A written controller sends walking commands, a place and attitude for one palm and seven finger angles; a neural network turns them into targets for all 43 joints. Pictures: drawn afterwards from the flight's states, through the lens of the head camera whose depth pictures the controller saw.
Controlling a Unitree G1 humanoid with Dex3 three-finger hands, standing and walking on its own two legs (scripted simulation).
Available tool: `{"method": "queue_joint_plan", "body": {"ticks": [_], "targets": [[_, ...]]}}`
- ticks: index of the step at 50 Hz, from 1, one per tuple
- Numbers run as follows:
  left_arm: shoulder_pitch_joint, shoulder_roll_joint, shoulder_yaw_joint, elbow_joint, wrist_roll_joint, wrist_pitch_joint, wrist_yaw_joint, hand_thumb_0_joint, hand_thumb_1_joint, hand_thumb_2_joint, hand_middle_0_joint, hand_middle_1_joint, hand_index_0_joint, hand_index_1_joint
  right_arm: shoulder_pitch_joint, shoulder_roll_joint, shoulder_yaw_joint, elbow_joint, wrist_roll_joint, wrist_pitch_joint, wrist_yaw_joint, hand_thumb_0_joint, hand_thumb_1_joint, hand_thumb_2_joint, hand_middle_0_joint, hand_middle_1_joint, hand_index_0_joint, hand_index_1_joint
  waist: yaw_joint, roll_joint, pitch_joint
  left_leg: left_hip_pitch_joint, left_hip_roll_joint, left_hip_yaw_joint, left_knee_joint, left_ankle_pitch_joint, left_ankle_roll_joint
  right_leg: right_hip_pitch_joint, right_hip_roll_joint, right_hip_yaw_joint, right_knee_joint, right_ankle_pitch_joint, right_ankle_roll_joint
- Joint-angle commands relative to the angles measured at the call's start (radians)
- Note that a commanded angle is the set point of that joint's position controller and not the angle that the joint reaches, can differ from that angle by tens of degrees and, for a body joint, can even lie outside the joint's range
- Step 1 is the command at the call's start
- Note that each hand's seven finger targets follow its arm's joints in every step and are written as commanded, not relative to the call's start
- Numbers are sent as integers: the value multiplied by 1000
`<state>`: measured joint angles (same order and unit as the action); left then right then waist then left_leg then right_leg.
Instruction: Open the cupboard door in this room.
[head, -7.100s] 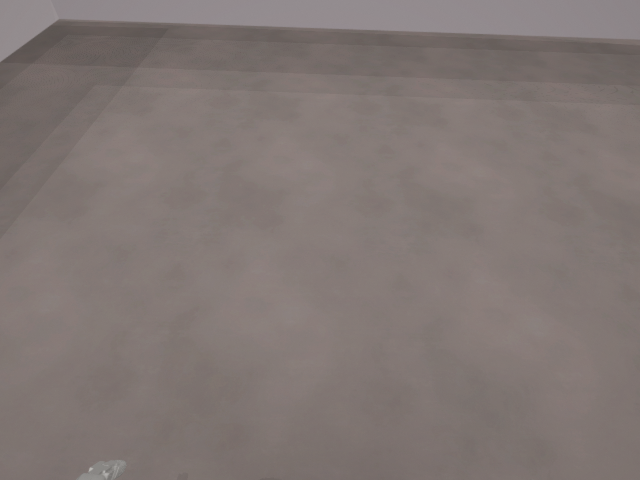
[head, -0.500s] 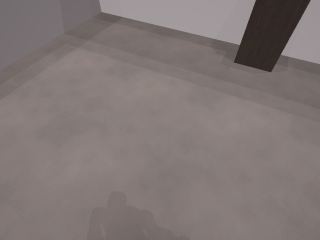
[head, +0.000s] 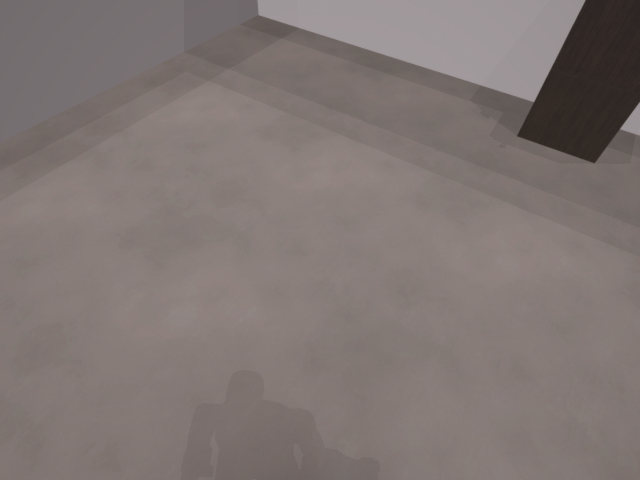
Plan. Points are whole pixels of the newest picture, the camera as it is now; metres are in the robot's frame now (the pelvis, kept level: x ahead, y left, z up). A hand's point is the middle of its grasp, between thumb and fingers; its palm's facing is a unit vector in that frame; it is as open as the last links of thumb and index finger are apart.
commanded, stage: turn or walk to find it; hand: left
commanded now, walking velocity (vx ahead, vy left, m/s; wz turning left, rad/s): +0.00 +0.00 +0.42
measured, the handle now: out of the picture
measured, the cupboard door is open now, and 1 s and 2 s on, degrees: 0 0 0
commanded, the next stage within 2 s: stand and wait in 0.12 s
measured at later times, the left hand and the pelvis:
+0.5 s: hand out of the picture +0.03 +0.18 -0.15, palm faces +0.11 -0.96 -0.26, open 7.3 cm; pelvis -0.01 -0.01 +0.01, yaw +5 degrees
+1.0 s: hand out of the picture -0.07 +0.22 -0.17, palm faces +0.33 -0.91 -0.24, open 7.3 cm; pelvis -0.04 +0.01 +0.01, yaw +16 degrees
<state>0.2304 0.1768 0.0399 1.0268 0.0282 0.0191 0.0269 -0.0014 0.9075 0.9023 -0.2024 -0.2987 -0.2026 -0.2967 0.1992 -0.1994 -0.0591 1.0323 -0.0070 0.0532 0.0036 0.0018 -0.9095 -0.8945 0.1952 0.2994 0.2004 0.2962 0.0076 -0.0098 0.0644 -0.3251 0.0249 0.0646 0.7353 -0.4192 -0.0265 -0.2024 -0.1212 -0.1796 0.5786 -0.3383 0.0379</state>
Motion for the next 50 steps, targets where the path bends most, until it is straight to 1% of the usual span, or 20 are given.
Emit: {"method": "queue_joint_plan", "body": {"ticks": [1, 2, 3, 6, 8, 16, 20, 21, 23, 24, 25, 28, 35, 39, 40, 42, 43, 45, 47, 50], "targets": [[26, 173, 52, -78, -13, 2, 4, 0, 900, 900, -200, -300, -200, -300, 63, -133, -26, -75, -12, -43, 3, 0, -900, -900, 200, 300, 200, 300, -34, 91, -82, 201, 121, -159, -337, 328, 45, -167, -105, 32, 107, 167, -22], [10, 115, 39, -119, -18, 6, -2, 0, 900, 900, -200, -300, -200, -300, 106, -224, -45, -82, -20, -45, -1, 0, -900, -900, 200, 300, 200, 300, -51, 343, -81, 231, 325, -429, -430, 510, 157, -312, 9, 8, 305, -217, 37], [-64, 124, 34, -131, -9, 19, 8, 0, 900, 900, -200, -300, -200, -300, 140, -237, -51, -63, -20, -45, -13, 0, -900, -900, 200, 300, 200, 300, -89, 316, -90, 154, 350, -485, -479, 418, 194, -289, 19, 113, 460, -291, 22], [-64, 121, 41, -114, -6, 10, -9, 0, 900, 900, -200, -300, -200, -300, 32, -182, -31, -97, -20, -51, -24, 0, -900, -900, 200, 300, 200, 300, -29, 148, -68, 136, 259, -369, -453, 358, 190, -337, 5, 173, 547, -120, 16], [-38, 108, 34, -96, -7, 9, -11, 0, 900, 900, -200, -300, -200, -300, 22, -162, -22, -98, -17, -58, -28, 0, -900, -900, 200, 300, 200, 300, -19, 120, -88, 155, 226, -300, -447, 427, 184, -300, 16, 166, 507, -88, 21], [-41, 72, 4, -81, -14, 7, -5, 0, 900, 900, -200, -300, -200, -300, 57, -150, -17, -57, -18, -55, -30, 0, -900, -900, 200, 300, 200, 300, -33, 137, -94, 181, 216, -286, -444, 464, 194, -155, 57, 147, 191, -113, 14], [59, 77, -3, -25, -15, -8, 2, 0, 900, 900, -200, -300, -200, -300, 39, -129, -12, -35, -9, -54, -25, 0, -900, -900, 200, 300, 200, 300, 11, 114, -87, 88, 161, -250, -400, 351, 137, 34, 67, 126, -114, 82, 5], [82, 98, -4, -13, -12, -18, 8, 0, 900, 900, -200, -300, -200, -300, 44, -99, -6, -28, -3, -57, -22, 0, -900, -900, 200, 300, 200, 300, 17, 50, -85, 43, 119, -211, -345, 301, 95, 106, 30, 166, -223, 148, -1], [36, 196, 7, -29, -9, -29, 12, 0, 900, 900, -200, -300, -200, -300, 44, -37, 10, -47, 5, -49, -12, 0, -900, -900, 200, 300, 200, 300, -12, -163, -31, -40, -15, -90, -237, 91, 14, 40, -200, 385, -310, 125, -106], [18, 227, 25, -48, -10, -30, 9, 0, 900, 900, -200, -300, -200, -300, 22, -60, 2, -58, -6, -29, -12, 0, -900, -900, 200, 300, 200, 300, 9, -293, 1, -47, -22, -81, -128, -6, 7, -46, -238, 434, -370, 30, -160], [13, 209, 27, -53, -7, -24, 11, 0, 900, 900, -200, -300, -200, -300, -9, -88, -10, -66, -11, -18, -10, 0, -900, -900, 200, 300, 200, 300, 20, -300, 48, -69, -10, -90, -1, -49, 11, -101, -248, 444, -393, 4, -187], [-15, 173, 25, -64, -6, -28, 9, 0, 900, 900, -200, -300, -200, -300, 36, -68, -17, -31, -6, -14, -5, 0, -900, -900, 200, 300, 200, 300, -12, -124, 34, -120, -6, -77, 226, -22, 3, -36, -197, 296, -308, 276, -191], [58, 199, 49, -52, 6, -26, 12, 0, 900, 900, -200, -300, -200, -300, -36, -50, -11, -72, 2, -18, -3, 0, -900, -900, 200, 300, 200, 300, 36, -167, -43, -88, 6, -24, 73, -76, -21, 89, -225, 219, -201, 534, -195], [30, 220, 58, -58, -3, -15, 8, 0, 900, 900, -200, -300, -200, -300, 29, -62, -8, -61, -1, -28, -4, 0, -900, -900, 200, 300, 200, 300, -3, -166, -99, 69, -6, 22, -195, 110, -16, 59, -198, 148, -100, 478, -127], [23, 205, 54, -62, -10, -9, 5, 0, 900, 900, -200, -300, -200, -300, 51, -83, -12, -58, -2, -33, -2, 0, -900, -900, 200, 300, 200, 300, -17, -102, -105, 171, 12, 1, -305, 216, -3, -20, -175, 112, -36, 381, -83], [10, 110, 35, -121, -17, 5, -4, 0, 900, 900, -200, -300, -200, -300, 105, -236, -43, -71, -15, -42, -6, 0, -900, -900, 200, 300, 200, 300, -47, 325, -96, 266, 355, -421, -433, 572, 165, -317, 13, 21, 298, -238, 31], [-58, 123, 31, -131, -9, 16, 2, 0, 900, 900, -200, -300, -200, -300, 123, -239, -47, -57, -17, -40, -14, 0, -900, -900, 200, 300, 200, 300, -79, 285, -103, 180, 365, -437, -461, 468, 215, -288, 15, 109, 431, -273, 20], [-71, 131, 38, -118, -10, 19, -8, 0, 900, 900, -200, -300, -200, -300, 24, -200, -36, -79, -17, -40, -24, 0, -900, -900, 200, 300, 200, 300, -36, 230, -49, 121, 291, -364, -454, 348, 202, -326, 5, 154, 513, -164, 17], [-33, 118, 36, -99, -9, 14, -16, 0, 900, 900, -200, -300, -200, -300, -24, -187, -27, -100, -18, -45, -25, 0, -900, -900, 200, 300, 200, 300, -12, 170, -48, 129, 232, -279, -437, 412, 181, -304, 17, 146, 482, -106, 25], [-48, 117, 32, -111, -13, 11, -16, 0, 900, 900, -200, -300, -200, -300, 6, -194, -32, -99, -16, -46, -24, 0, -900, -900, 200, 300, 200, 300, -30, 150, -71, 191, 217, -276, -410, 528, 189, -289, 37, 140, 395, -112, 32]]}}
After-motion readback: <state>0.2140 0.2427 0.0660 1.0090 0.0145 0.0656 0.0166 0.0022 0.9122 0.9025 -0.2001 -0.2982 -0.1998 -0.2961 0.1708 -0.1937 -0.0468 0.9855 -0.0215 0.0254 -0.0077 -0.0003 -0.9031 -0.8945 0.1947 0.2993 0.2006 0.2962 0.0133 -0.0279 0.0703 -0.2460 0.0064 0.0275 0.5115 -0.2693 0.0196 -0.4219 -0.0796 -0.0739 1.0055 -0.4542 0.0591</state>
